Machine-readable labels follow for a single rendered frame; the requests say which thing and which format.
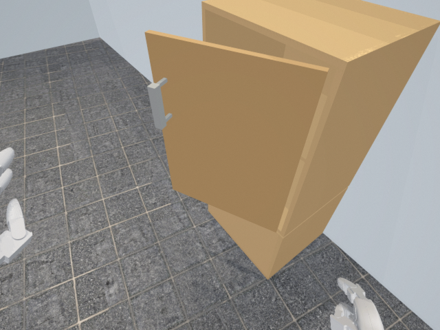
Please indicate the right robot hand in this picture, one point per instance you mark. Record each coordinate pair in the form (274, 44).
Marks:
(363, 315)

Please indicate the cupboard door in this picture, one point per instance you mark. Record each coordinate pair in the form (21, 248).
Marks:
(240, 120)

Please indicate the handle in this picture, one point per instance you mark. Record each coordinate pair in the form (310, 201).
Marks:
(155, 96)

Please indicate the left robot hand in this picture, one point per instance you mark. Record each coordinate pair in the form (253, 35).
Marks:
(15, 239)

